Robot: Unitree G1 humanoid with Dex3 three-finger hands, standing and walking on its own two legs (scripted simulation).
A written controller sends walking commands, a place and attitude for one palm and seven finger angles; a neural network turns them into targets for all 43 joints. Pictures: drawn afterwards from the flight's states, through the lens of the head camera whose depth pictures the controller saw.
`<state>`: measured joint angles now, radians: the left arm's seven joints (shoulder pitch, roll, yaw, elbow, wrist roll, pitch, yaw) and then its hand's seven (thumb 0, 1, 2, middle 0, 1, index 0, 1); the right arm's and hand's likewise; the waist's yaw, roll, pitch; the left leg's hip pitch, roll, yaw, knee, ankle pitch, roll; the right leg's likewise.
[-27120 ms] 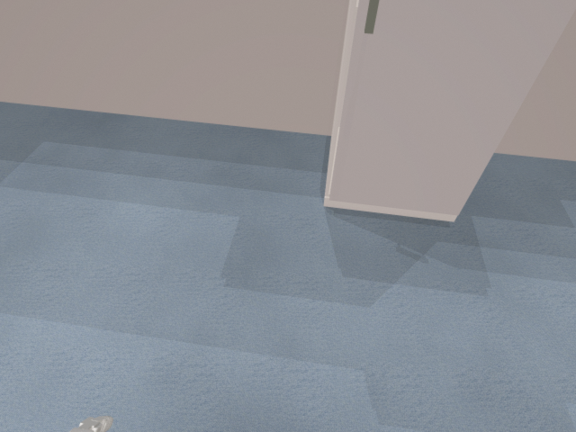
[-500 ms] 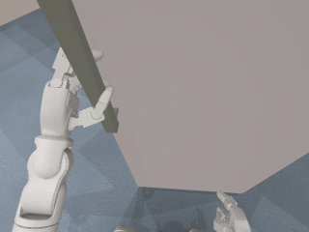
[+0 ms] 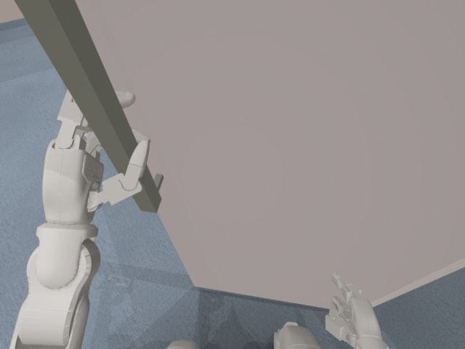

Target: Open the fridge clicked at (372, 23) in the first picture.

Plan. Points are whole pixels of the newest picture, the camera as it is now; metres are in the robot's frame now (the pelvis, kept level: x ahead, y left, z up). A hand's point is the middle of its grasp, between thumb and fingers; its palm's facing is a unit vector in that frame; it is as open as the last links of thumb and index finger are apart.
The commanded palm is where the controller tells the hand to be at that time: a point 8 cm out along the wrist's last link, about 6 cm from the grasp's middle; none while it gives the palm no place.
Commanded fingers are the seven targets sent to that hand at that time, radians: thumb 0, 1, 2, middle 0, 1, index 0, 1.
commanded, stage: walk backward, drawing the door open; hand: left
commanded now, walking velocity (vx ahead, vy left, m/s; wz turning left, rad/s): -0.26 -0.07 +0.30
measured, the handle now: (120, 117) +0.32 +0.15 +0.25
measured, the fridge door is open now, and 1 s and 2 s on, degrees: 52 79 75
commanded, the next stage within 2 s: stop walking and hold the door back in 0.56 s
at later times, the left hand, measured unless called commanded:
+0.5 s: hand out of the picture +0.11 +0.11 +0.21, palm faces +0.45 -0.87 -0.21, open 7.6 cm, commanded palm +0.06 +0.15 +0.20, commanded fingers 0.00 0.90 0.90 -0.45 -1.40 -0.45 -1.40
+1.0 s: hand out of the picture +0.05 +0.07 +0.21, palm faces +0.68 -0.70 -0.20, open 6.5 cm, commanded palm +0.02 +0.12 +0.19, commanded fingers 0.00 0.90 0.90 -0.45 -1.40 -0.45 -1.40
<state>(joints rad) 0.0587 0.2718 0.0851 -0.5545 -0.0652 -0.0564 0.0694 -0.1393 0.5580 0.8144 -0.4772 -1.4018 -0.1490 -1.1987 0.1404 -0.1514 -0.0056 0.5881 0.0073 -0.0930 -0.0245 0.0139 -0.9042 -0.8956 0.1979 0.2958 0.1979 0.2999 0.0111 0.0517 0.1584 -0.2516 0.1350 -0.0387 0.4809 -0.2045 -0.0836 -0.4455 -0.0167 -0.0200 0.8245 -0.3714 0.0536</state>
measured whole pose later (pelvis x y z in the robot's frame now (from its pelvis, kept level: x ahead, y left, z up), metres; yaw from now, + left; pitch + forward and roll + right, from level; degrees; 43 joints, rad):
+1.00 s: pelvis -0.17 -0.26 +0.00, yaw +30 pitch -2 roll +3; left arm -0.36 0.32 0.13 0.17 -0.06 -0.15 0.10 -0.09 0.56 0.82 -0.50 -1.46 -0.34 -1.36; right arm 0.16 -0.32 -0.04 0.70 0.01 -0.02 -0.10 0.02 -0.91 -0.90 0.20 0.30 0.20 0.30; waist 0.01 -0.01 0.02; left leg -0.37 0.00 0.04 0.85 -0.39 -0.01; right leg -0.26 -0.14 -0.08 0.49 -0.20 0.03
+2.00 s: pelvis -0.21 -0.24 +0.00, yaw +27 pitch -2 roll +0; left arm -0.57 0.28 0.12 0.43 -0.07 -0.20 0.07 -0.07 0.63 0.75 -0.47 -1.46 -0.37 -1.39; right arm 0.22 -0.22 0.03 0.70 0.03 -0.02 -0.08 0.01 -0.90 -0.90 0.20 0.30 0.20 0.30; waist 0.00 0.04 0.03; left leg -0.24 0.04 0.08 0.51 -0.24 0.01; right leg -0.27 -0.01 -0.03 0.47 -0.18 0.01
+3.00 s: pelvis -0.18 -0.24 +0.00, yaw +28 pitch +1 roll +0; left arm -0.47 0.32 0.22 0.34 -0.10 -0.22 -0.03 -0.01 -0.55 0.21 -0.35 -1.22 -0.26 -1.16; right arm 0.22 -0.25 0.01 0.67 0.04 -0.13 -0.05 0.02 -0.90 -0.90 0.20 0.30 0.20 0.30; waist 0.00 0.02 -0.02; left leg -0.27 0.05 0.06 0.51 -0.26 -0.02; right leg -0.31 0.00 -0.05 0.53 -0.24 -0.03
